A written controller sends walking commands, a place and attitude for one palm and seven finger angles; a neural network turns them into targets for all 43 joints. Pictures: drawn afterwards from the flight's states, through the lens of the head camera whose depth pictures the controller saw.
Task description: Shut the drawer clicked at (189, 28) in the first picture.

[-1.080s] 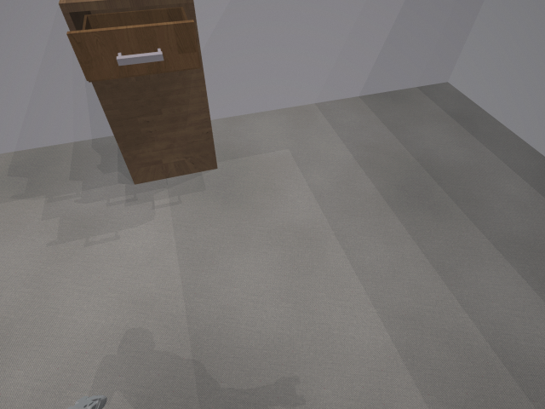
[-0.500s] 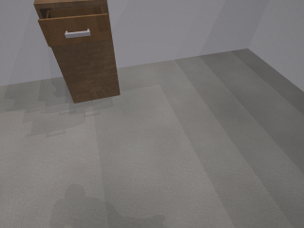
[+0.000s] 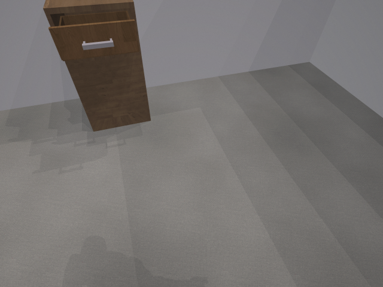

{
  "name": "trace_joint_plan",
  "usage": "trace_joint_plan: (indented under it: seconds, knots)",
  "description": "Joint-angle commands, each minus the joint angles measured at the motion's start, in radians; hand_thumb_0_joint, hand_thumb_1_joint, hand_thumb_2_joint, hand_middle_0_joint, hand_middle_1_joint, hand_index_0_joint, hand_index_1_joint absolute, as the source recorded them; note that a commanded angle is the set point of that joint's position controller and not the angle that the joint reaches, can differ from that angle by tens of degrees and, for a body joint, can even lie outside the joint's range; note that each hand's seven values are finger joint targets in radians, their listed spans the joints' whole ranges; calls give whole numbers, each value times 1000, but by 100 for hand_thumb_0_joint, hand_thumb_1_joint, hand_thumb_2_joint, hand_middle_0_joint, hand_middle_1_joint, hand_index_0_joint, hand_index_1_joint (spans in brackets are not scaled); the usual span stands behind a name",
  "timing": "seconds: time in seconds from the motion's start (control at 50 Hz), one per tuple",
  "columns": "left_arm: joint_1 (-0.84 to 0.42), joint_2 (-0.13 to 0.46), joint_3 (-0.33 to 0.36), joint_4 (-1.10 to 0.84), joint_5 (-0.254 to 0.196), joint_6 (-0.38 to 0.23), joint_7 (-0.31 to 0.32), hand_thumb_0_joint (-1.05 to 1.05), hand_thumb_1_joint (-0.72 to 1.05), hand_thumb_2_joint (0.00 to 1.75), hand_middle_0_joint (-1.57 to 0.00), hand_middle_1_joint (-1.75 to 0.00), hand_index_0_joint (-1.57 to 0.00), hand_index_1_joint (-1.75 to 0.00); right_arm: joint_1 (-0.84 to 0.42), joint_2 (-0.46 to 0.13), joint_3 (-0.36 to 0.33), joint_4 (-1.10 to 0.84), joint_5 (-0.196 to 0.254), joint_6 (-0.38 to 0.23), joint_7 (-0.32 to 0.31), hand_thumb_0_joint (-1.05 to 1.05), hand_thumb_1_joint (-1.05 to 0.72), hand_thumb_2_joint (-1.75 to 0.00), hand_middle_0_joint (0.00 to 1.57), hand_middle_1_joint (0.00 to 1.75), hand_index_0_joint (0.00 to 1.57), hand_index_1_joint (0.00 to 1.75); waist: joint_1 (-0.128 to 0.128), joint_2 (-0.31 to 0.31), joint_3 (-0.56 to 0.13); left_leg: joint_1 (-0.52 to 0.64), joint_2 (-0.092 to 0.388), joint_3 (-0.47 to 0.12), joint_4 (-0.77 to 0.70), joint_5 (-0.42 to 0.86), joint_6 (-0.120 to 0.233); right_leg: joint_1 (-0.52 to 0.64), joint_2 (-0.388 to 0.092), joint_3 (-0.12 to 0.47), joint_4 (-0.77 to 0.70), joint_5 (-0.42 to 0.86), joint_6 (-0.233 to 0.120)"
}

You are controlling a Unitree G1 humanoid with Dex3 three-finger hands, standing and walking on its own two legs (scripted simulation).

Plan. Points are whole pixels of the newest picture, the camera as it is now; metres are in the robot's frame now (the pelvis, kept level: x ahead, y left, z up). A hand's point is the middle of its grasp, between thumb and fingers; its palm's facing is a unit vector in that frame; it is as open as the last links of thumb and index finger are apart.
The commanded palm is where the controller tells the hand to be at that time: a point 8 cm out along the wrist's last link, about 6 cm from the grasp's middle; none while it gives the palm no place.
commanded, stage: stand and wait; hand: left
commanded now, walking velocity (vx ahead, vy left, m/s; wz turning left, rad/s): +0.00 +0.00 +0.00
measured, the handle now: (98, 43) +1.15 +0.52 -0.04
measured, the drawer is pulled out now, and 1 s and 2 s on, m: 0.17 0.17 0.17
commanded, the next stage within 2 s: look at it before walking up in 0.04 s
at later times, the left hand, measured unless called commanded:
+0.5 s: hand out of the picture +0.07 +0.24 -0.16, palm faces -0.04 -0.95 -0.32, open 7.4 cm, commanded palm none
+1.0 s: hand out of the picture +0.04 +0.22 -0.18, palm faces +0.03 -0.97 -0.22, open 7.4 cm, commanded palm none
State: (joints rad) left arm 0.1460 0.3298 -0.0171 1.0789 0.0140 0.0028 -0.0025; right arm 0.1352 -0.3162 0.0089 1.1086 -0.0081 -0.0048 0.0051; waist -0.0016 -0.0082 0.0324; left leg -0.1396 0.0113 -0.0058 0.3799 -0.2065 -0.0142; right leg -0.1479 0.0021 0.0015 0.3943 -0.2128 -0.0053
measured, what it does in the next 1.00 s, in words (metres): stands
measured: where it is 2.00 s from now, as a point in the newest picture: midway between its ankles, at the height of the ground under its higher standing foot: (188, 252)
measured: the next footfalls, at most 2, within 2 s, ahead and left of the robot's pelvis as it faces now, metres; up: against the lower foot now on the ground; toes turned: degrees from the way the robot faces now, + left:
right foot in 1.50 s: +0.39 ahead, -0.10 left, +0.00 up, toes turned -5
left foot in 1.92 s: +0.53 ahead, +0.16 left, +0.00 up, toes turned +21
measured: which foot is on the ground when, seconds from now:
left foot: down 0.00-1.00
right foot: down 0.00-1.00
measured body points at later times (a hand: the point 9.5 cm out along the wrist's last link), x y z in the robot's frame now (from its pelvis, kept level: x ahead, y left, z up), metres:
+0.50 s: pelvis +0.01 +0.00 +0.00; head +0.01 +0.00 +0.45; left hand +0.07 +0.29 -0.14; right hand +0.08 -0.29 -0.13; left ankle +0.00 +0.13 -0.74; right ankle +0.00 -0.12 -0.74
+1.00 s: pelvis +0.03 +0.01 -0.01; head +0.02 +0.02 +0.44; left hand +0.04 +0.27 -0.16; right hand +0.06 -0.25 -0.15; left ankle +0.01 +0.12 -0.74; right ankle +0.00 -0.11 -0.74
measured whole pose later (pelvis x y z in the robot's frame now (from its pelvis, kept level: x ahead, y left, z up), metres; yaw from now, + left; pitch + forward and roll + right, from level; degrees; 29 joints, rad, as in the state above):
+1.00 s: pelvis +0.03 +0.01 -0.01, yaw +3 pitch -1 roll -1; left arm 0.28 0.25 0.00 1.07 0.02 0.00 -0.01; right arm 0.26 -0.25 0.00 1.11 -0.02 0.01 0.01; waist 0.00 0.00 -0.02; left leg -0.23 0.03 0.01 0.61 -0.41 0.01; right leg -0.13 0.00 -0.04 0.45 -0.31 -0.01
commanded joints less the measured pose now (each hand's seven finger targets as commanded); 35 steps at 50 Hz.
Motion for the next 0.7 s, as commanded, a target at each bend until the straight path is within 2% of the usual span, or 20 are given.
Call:
trace_joint_plan:
  seconds: [0.0, 0.14, 0.2, 0.3, 0.46, 0.66, 0.68]
  knots:
    - [-28, 198, 46, -63, -2, -25, 15, 0, 90, 90, -20, -30, -20, -30, -43, -203, -39, -59, 0, -26, -17, 0, -90, -90, 20, 30, 20, 30, 7, 3, -45, -4, 101, -88, -59, 90, 42, -19, -118, 109, -84, 50, -24]
    - [-28, 197, 45, -61, -3, -27, 16, 0, 90, 90, -20, -30, -20, -30, -40, -202, -39, -55, 1, -27, -18, 0, -90, -90, 20, 30, 20, 30, 4, 7, -60, 7, 104, -88, -57, 123, 41, -4, -118, 102, -75, 98, -22]
    - [-27, 195, 45, -57, -2, -26, 16, 0, 90, 90, -20, -30, -20, -30, -46, -203, -40, -54, 1, -26, -18, 0, -90, -90, 20, 30, 20, 30, 6, 17, -45, 2, 105, -89, -62, 112, 42, -14, -117, 103, -79, 84, -22]
    - [-21, 198, 45, -54, -3, -29, 17, 0, 90, 90, -20, -30, -20, -30, -45, -204, -40, -54, 2, -27, -19, 0, -90, -90, 20, 30, 20, 30, 5, 8, -71, 24, 107, -84, -54, 150, 41, 4, -121, 102, -75, 137, -23]
    - [-25, 201, 45, -54, -3, -30, 17, 0, 90, 90, -20, -30, -20, -30, -53, -206, -38, -55, 1, -27, -19, 0, -90, -90, 20, 30, 20, 30, 5, -2, -64, 29, 107, -83, -59, 166, 40, 10, -122, 99, -77, 158, -22]
    - [-26, 202, 45, -56, -3, -30, 16, 0, 90, 90, -20, -30, -20, -30, -61, -208, -38, -58, 0, -27, -19, 0, -90, -90, 20, 30, 20, 30, 7, 15, -57, 29, 107, -82, -66, 168, 39, 14, -123, 100, -85, 163, -21]
    - [-27, 203, 46, -56, -3, -31, 16, 0, 90, 90, -20, -30, -20, -30, -59, -208, -38, -56, 1, -27, -19, 0, -90, -90, 20, 30, 20, 30, 6, 1, -63, 34, 108, -81, -64, 172, 38, 16, -124, 99, -85, 171, -22]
